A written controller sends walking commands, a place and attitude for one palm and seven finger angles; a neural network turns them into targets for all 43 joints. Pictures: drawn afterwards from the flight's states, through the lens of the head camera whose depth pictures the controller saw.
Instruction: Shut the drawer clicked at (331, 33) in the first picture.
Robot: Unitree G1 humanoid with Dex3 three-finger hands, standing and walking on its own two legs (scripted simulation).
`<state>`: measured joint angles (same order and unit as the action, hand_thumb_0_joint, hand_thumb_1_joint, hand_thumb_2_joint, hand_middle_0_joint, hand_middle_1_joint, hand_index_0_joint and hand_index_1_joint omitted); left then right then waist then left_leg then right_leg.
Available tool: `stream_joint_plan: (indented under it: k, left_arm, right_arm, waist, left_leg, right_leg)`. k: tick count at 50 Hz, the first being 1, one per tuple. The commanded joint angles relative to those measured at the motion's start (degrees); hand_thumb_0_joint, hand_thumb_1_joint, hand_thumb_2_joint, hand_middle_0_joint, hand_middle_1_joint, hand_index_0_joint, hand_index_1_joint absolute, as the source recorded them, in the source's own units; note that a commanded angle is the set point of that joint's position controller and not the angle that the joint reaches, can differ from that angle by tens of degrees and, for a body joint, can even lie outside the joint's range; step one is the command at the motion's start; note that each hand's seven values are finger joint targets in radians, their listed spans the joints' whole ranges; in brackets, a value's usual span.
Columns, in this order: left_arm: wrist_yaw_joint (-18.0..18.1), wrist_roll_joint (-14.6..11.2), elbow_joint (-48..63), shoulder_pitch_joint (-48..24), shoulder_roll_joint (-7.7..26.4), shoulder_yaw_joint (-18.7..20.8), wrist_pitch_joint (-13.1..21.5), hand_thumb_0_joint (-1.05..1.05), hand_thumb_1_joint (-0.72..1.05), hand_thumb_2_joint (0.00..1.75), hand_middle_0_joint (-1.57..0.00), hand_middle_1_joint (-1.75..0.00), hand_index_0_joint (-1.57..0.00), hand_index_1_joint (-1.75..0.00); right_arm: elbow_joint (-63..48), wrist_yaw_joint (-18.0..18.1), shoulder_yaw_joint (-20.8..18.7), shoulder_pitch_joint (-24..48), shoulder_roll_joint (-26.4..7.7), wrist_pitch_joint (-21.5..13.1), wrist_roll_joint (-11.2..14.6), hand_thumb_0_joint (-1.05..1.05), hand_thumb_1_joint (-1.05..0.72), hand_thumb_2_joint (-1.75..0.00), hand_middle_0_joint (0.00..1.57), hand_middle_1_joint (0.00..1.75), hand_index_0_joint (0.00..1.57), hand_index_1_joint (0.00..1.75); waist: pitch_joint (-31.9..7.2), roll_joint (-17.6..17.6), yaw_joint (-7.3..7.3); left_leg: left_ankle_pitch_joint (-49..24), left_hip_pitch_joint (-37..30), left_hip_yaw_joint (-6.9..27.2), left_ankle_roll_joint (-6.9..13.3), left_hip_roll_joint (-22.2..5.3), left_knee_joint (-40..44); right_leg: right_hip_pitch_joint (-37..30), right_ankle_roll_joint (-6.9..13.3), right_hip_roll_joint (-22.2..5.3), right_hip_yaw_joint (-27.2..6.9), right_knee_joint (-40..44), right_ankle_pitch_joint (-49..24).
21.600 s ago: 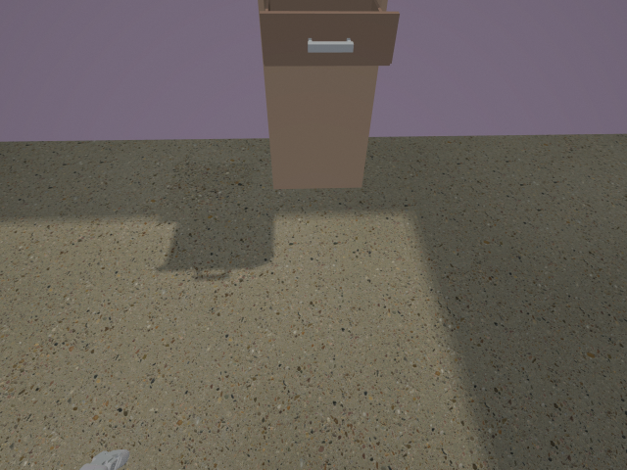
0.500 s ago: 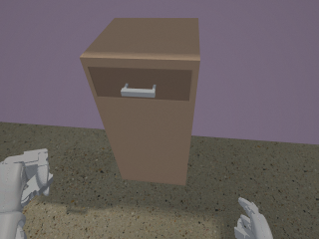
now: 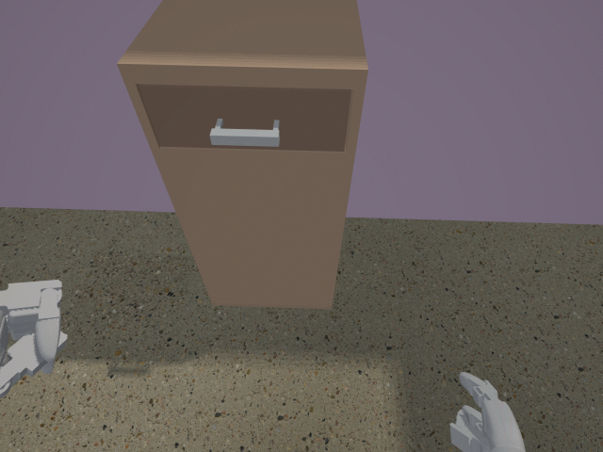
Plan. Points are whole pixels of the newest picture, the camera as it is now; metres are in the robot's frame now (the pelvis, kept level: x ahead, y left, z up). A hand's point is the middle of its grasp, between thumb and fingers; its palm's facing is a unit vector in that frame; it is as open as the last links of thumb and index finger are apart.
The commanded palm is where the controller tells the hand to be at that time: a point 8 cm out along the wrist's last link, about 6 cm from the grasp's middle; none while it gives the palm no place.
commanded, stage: step back with the hand held close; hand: left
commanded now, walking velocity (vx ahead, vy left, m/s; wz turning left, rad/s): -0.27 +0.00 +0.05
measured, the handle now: (246, 130) +0.66 +0.16 +0.04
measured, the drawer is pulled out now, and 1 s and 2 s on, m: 0.00 0.00 0.00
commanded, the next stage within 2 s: stop stepping back and stand still in 0.74 s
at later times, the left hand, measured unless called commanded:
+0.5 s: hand out of the picture +0.08 +0.26 +0.16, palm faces +0.40 -0.81 -0.42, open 3.2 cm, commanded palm +0.02 +0.31 +0.17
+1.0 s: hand out of the picture -0.02 +0.27 +0.17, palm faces +0.29 -0.87 -0.39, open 3.2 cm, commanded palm -0.09 +0.31 +0.17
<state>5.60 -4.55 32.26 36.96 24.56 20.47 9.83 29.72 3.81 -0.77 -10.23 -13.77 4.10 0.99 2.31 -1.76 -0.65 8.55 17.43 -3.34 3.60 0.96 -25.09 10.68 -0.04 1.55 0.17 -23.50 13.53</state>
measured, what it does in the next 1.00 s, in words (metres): walks backwards: right foot, then left foot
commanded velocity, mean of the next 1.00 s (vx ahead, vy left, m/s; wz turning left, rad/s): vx -0.24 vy -0.02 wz -0.02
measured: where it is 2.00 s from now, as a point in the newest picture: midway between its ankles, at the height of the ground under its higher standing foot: outside the picture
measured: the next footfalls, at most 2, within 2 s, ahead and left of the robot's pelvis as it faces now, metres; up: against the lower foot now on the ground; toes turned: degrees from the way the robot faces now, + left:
right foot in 0.74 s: -0.24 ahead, -0.11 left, +0.00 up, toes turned +0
left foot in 0.86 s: -0.05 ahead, +0.08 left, +0.00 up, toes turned +0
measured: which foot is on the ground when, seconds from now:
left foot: down 0.00-0.74, up 0.76-0.84, down 0.86-1.00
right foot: down 0.00-0.48, up 0.50-0.72, down 0.74-0.86, up 0.88-1.00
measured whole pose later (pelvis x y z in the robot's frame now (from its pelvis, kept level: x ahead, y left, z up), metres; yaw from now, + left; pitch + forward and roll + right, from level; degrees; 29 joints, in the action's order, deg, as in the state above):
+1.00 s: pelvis -0.24 +0.04 -0.01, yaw -3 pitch -3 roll -4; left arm 6.5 -3.8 32.2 29.2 25.5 22.6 12.0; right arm 35.2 2.1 1.3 -10.8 -9.8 -6.4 -0.8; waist 2.7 1.1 1.7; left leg 1.8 21.0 -4.1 5.1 0.2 -23.3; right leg 19.5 0.3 4.7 -2.1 -50.5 30.2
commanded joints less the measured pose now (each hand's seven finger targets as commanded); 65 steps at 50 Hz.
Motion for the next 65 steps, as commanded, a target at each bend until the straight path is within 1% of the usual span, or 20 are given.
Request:
stream_joint_plan:
  k: [1,10,17,20,22,26,30,34,37,40,42,43,44,47,53,54,56,59,62,65]
  left_arm:
    - [2.0,0.2,10.7,1.0,7.8,7.0,4.4,0.00,0.90,0.90,-1.40,-1.60,-1.40,-1.60]
    - [2.2,3.0,10.9,-1.4,8.1,9.8,6.6,0.00,0.90,0.90,-1.40,-1.60,-1.40,-1.60]
    - [2.7,0.8,13.7,-3.0,7.1,6.6,7.8,0.00,0.90,0.90,-1.40,-1.60,-1.40,-1.60]
    - [3.4,1.5,14.7,-5.8,8.6,6.9,7.7,0.00,0.90,0.90,-1.40,-1.60,-1.40,-1.60]
    - [3.3,1.6,15.4,-6.7,8.2,6.4,7.9,0.00,0.90,0.90,-1.40,-1.60,-1.40,-1.60]
    - [2.9,3.7,10.9,-5.2,8.7,11.2,9.1,0.00,0.90,0.90,-1.40,-1.60,-1.40,-1.60]
    - [2.6,1.6,12.6,-2.7,8.2,10.2,8.5,0.00,0.90,0.90,-1.40,-1.60,-1.40,-1.60]
    - [1.7,-0.3,16.1,-0.7,7.3,7.3,8.6,0.00,0.90,0.90,-1.40,-1.60,-1.40,-1.60]
    - [2.4,0.2,18.3,-5.5,10.6,8.3,10.5,0.00,0.90,0.90,-1.40,-1.60,-1.40,-1.60]
    - [1.7,1.0,17.4,-11.4,11.0,7.3,9.6,0.00,0.90,0.90,-1.40,-1.60,-1.40,-1.60]
    - [1.3,0.5,15.7,-9.5,8.6,6.0,7.2,0.00,0.90,0.90,-1.40,-1.60,-1.40,-1.60]
    - [1.2,0.4,15.2,-9.0,10.2,8.1,6.7,0.00,0.90,0.90,-1.40,-1.60,-1.40,-1.60]
    - [1.3,0.5,13.6,-9.8,9.6,7.7,6.9,0.00,0.90,0.90,-1.40,-1.60,-1.40,-1.60]
    - [2.4,0.1,11.8,-4.9,8.9,9.2,5.6,0.00,0.90,0.90,-1.40,-1.60,-1.40,-1.60]
    - [3.1,1.6,16.6,5.7,7.5,8.4,3.2,0.00,0.90,0.90,-1.40,-1.60,-1.40,-1.60]
    - [3.2,2.1,17.2,5.9,8.1,8.5,2.6,0.00,0.90,0.90,-1.40,-1.60,-1.40,-1.60]
    - [2.9,2.6,20.0,2.9,9.4,8.1,1.6,0.00,0.90,0.90,-1.40,-1.60,-1.40,-1.60]
    - [2.4,2.2,16.9,-13.8,14.5,13.3,2.1,0.00,0.90,0.90,-1.40,-1.60,-1.40,-1.60]
    - [3.2,3.2,6.7,-9.8,8.2,8.4,1.9,0.00,0.90,0.90,-1.40,-1.60,-1.40,-1.60]
    - [3.9,3.1,10.9,-9.7,3.7,3.4,3.7,0.00,0.90,0.90,-1.40,-1.60,-1.40,-1.60]
  right_arm:
    - [-9.2,0.7,-2.6,5.1,-6.9,-4.2,-0.1,0.00,-0.90,-0.90,0.20,0.30,0.20,0.30]
    - [-9.6,1.1,-2.9,5.7,-8.2,-7.7,-0.5,0.00,-0.90,-0.90,0.20,0.30,0.20,0.30]
    - [-5.7,-0.4,-3.4,2.0,-5.8,-8.6,-0.5,0.00,-0.90,-0.90,0.20,0.30,0.20,0.30]
    - [-4.8,0.3,-3.1,3.0,-5.9,-8.7,-1.2,0.00,-0.90,-0.90,0.20,0.30,0.20,0.30]
    - [-5.4,1.1,-2.7,4.4,-6.8,-9.0,-1.2,0.00,-0.90,-0.90,0.20,0.30,0.20,0.30]
    - [-5.6,1.2,-2.9,5.9,-7.6,-10.7,-2.4,0.00,-0.90,-0.90,0.20,0.30,0.20,0.30]
    - [-5.3,-0.8,-3.7,5.5,-5.8,-11.2,-1.8,0.00,-0.90,-0.90,0.20,0.30,0.20,0.30]
    - [-3.6,-2.3,-3.2,3.7,-4.6,-11.6,-1.8,0.00,-0.90,-0.90,0.20,0.30,0.20,0.30]
    - [-0.4,-1.6,-2.7,1.1,-3.4,-10.6,-1.4,0.00,-0.90,-0.90,0.20,0.30,0.20,0.30]
    - [-1.5,-0.4,-2.5,4.3,-4.2,-12.2,-1.0,0.00,-0.90,-0.90,0.20,0.30,0.20,0.30]
    - [-2.7,1.3,-1.2,4.7,-5.1,-11.3,-0.8,0.00,-0.90,-0.90,0.20,0.30,0.20,0.30]
    - [-2.8,1.0,-1.5,4.5,-6.3,-12.1,-1.0,0.00,-0.90,-0.90,0.20,0.30,0.20,0.30]
    - [-1.8,0.1,-1.2,2.7,-5.0,-13.7,-1.9,0.00,-0.90,-0.90,0.20,0.30,0.20,0.30]
    - [-3.0,-1.1,-1.6,2.9,-5.0,-13.9,-1.6,0.00,-0.90,-0.90,0.20,0.30,0.20,0.30]
    - [-5.9,-1.6,-2.3,5.5,-4.5,-11.4,-2.1,0.00,-0.90,-0.90,0.20,0.30,0.20,0.30]
    - [-5.8,-1.5,-2.5,5.0,-4.3,-10.9,-2.2,0.00,-0.90,-0.90,0.20,0.30,0.20,0.30]
    - [-3.7,-1.1,-2.9,3.1,-3.9,-9.8,-1.1,0.00,-0.90,-0.90,0.20,0.30,0.20,0.30]
    - [-1.5,-0.9,-3.3,2.7,-4.3,-9.5,-2.3,0.00,-0.90,-0.90,0.20,0.30,0.20,0.30]
    - [-2.1,1.5,-3.3,3.4,-4.0,-10.8,-1.4,0.00,-0.90,-0.90,0.20,0.30,0.20,0.30]
    - [-0.8,2.2,-1.6,2.1,-4.0,-14.0,-1.2,0.00,-0.90,-0.90,0.20,0.30,0.20,0.30]
  waist:
    - [-8.6,-4.0,0.45]
    - [-5.2,-7.6,-0.53]
    - [-9.0,11.2,1.79]
    - [-8.4,5.7,2.71]
    - [-6.4,-3.9,1.84]
    - [-5.0,-17.1,0.27]
    - [-8.5,-6.5,-0.83]
    - [-13.2,-9.9,-0.80]
    - [-11.3,8.7,1.69]
    - [-12.0,14.8,1.77]
    - [-6.7,0.9,2.66]
    - [-9.4,-13.1,1.23]
    - [-11.2,-16.3,0.76]
    - [-10.4,-6.5,0.00]
    - [-7.0,-15.6,-1.40]
    - [-6.4,-10.9,-1.86]
    - [-4.3,16.9,-1.17]
    - [-4.0,17.5,5.15]
    - [-0.8,5.2,2.38]
    - [-3.1,-2.7,2.39]
  left_leg:
    - [-2.1,-3.0,7.6,0.7,-6.5,6.0]
    - [34.3,25.4,15.9,4.0,-12.3,17.2]
    - [8.8,-8.1,5.4,-2.5,-1.1,-14.5]
    - [1.8,-9.3,5.7,-2.4,-1.8,-10.8]
    - [-3.8,-4.9,11.7,-0.8,-6.5,1.4]
    - [41.1,29.7,26.4,6.3,-21.0,25.4]
    - [24.3,14.3,15.3,2.8,-16.4,18.1]
    - [13.8,-2.5,8.0,-5.0,-11.9,13.5]
    - [5.2,-15.5,2.9,-6.0,-3.5,-19.9]
    - [9.1,-8.4,2.6,-5.0,-1.0,-21.1]
    - [-21.7,-12.1,5.3,-2.5,-4.3,0.1]
    - [-39.0,-17.4,14.7,1.1,-12.1,4.4]
    - [-41.0,-17.3,20.4,3.3,-17.2,6.6]
    - [24.2,-0.7,22.2,0.7,-17.3,20.3]
    - [34.0,21.6,4.8,-6.8,-9.2,22.9]
    - [32.6,24.6,2.3,-7.4,-6.8,15.9]
    - [17.4,7.4,-2.0,-6.3,2.9,-34.2]
    - [9.0,6.0,5.2,-5.9,-3.3,-63.0]
    - [15.6,2.1,1.4,-2.3,-5.3,-36.2]
    - [18.2,-3.8,-2.5,-0.4,-2.5,1.0]
  right_leg:
    - [-0.5,-1.5,-1.5,-1.3,0.1,-8.2]
    - [-15.4,-0.9,2.7,-1.2,-14.3,1.0]
    - [18.1,5.7,-11.9,-16.1,9.2,4.0]
    - [17.6,4.3,-10.4,-12.8,4.6,-8.3]
    - [13.2,0.2,-2.0,-5.9,-2.1,-4.6]
    - [-12.0,-1.1,6.6,-2.4,-35.6,9.5]
    - [-3.4,0.4,5.1,0.4,-27.3,15.6]
    - [1.1,1.9,2.9,3.3,0.7,18.3]
    - [23.0,6.6,-16.8,-16.3,17.6,3.9]
    - [14.8,6.5,-14.6,-7.3,5.1,-18.9]
    - [11.9,-0.2,-5.0,-0.1,-10.6,-25.2]
    - [14.9,-1.9,1.8,1.1,-22.5,-2.5]
    - [15.9,-0.7,3.4,-3.4,-30.8,20.8]
    - [6.0,0.5,2.5,-3.3,-31.7,18.4]
    - [-16.4,2.6,5.9,8.0,-18.6,18.0]
    - [-19.0,3.7,4.4,6.3,-12.0,19.8]
    - [15.4,7.9,-13.7,-10.8,12.7,19.7]
    - [39.7,11.4,-22.7,-15.3,16.0,33.9]
    - [33.3,8.6,-16.9,-13.5,13.2,43.0]
    - [15.6,6.6,-11.6,-5.3,-2.5,23.8]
